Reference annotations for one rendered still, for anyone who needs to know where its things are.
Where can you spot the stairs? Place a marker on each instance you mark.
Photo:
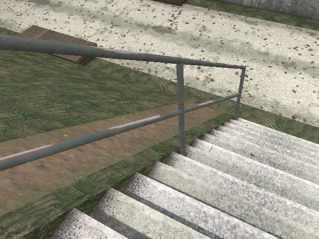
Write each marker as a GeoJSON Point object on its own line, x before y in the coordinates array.
{"type": "Point", "coordinates": [244, 180]}

